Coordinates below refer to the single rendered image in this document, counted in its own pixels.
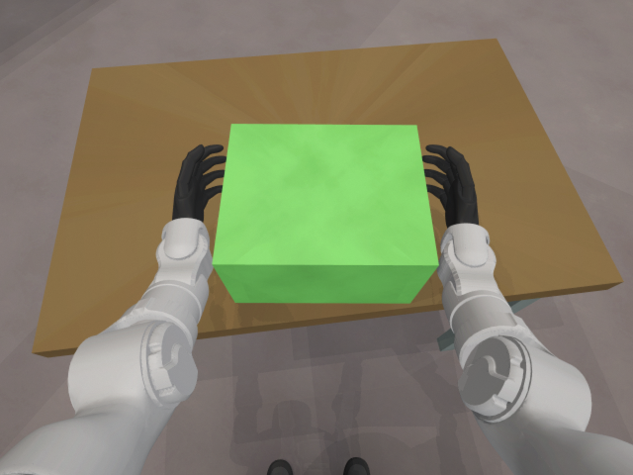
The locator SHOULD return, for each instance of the carton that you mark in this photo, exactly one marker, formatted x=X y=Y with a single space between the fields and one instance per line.
x=324 y=214

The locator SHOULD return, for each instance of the left robot hand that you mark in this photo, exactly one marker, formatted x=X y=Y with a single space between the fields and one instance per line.
x=191 y=198

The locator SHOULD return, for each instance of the robot left forearm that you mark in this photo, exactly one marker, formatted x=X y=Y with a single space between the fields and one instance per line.
x=179 y=291

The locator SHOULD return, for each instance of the right robot hand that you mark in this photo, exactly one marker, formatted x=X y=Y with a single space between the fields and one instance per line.
x=458 y=197

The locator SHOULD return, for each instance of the robot right forearm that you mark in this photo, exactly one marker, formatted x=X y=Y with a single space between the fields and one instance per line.
x=474 y=306

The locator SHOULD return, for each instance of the robot left upper arm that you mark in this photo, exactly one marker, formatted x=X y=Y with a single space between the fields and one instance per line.
x=125 y=385

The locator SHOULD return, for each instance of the robot right upper arm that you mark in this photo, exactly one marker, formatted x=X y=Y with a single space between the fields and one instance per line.
x=534 y=409

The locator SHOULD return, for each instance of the table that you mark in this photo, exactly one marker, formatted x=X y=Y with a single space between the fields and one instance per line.
x=140 y=121

